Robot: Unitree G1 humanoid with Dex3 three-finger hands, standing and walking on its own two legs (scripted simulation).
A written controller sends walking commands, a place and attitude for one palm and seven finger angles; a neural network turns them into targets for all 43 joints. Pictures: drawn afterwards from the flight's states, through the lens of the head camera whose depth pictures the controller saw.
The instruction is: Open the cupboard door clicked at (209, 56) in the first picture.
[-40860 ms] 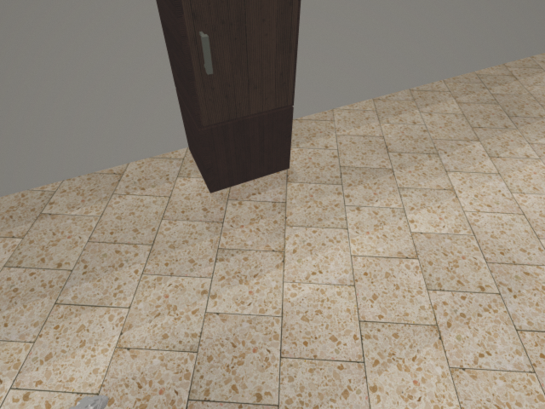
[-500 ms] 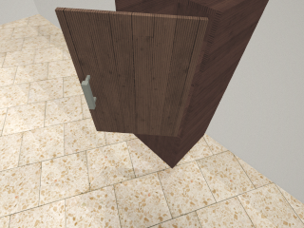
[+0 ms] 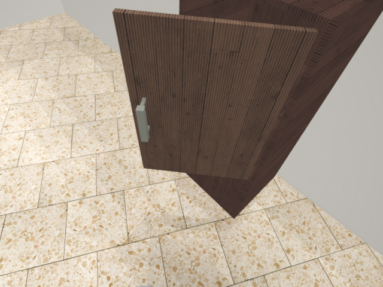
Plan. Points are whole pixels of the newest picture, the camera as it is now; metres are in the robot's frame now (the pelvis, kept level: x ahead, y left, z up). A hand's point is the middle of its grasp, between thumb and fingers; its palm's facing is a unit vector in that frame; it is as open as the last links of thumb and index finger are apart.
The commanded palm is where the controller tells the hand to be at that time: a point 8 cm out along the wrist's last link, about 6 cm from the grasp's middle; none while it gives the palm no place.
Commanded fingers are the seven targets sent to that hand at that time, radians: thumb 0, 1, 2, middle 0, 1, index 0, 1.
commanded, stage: come to a stop and stand still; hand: left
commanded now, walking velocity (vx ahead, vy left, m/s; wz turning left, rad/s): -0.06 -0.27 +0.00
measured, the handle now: (144, 120) +0.54 +0.19 -0.02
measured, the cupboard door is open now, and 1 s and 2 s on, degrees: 41 41 41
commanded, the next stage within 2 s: look again from close up in 1.38 s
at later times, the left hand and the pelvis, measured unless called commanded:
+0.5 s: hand out of the picture +0.05 +0.17 -0.15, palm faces +0.00 -0.97 -0.24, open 7.3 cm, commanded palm none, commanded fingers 0.00 0.90 0.90 -0.20 -0.30 -0.20 -0.30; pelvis +0.00 -0.01 +0.01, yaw +0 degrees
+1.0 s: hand out of the picture +0.02 +0.17 -0.16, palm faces -0.01 -0.98 -0.21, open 7.4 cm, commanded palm none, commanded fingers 0.00 0.90 0.90 -0.20 -0.30 -0.20 -0.30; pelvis +0.02 +0.00 +0.02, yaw -1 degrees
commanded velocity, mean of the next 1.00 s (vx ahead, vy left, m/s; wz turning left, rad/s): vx -0.01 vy -0.03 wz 0.00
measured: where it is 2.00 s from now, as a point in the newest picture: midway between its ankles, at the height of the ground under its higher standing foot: outside the picture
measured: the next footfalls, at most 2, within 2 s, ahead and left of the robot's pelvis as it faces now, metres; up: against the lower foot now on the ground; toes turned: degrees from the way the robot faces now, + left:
right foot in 0.26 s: +0.04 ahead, -0.08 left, +0.00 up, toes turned +0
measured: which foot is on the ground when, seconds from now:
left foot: down 0.00-1.00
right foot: up 0.00-0.24, down 0.26-1.00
